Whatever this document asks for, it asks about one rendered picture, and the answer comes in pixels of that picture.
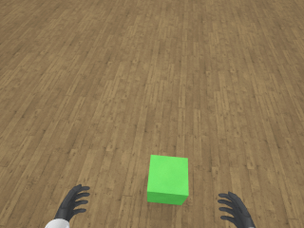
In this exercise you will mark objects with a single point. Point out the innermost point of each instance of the carton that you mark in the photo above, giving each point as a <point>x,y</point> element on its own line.
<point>167,180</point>

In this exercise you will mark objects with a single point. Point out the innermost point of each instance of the right robot hand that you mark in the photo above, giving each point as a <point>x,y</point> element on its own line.
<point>241,217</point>

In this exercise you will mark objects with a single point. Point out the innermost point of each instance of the robot left forearm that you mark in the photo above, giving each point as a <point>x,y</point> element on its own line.
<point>58,223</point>

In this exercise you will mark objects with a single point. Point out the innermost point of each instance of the left robot hand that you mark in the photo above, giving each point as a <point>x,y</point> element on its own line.
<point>65,211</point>

